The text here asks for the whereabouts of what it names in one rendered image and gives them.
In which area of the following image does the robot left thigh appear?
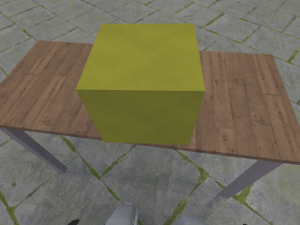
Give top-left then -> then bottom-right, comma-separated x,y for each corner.
105,203 -> 139,225

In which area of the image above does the robot right thigh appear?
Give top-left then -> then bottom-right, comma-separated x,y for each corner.
173,216 -> 205,225

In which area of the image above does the carton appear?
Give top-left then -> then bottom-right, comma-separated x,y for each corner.
76,23 -> 205,145

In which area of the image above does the table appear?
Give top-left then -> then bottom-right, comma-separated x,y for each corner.
0,40 -> 300,199

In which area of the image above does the robot thigh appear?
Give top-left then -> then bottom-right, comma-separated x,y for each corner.
173,216 -> 205,225
105,203 -> 139,225

